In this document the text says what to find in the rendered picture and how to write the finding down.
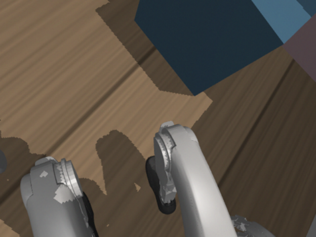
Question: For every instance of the right robot hand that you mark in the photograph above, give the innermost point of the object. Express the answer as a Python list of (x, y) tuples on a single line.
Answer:
[(251, 229)]

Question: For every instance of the left robot foot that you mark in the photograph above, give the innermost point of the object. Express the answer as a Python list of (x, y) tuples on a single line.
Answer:
[(90, 215)]

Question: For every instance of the right robot foot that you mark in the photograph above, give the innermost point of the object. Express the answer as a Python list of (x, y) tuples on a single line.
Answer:
[(165, 208)]

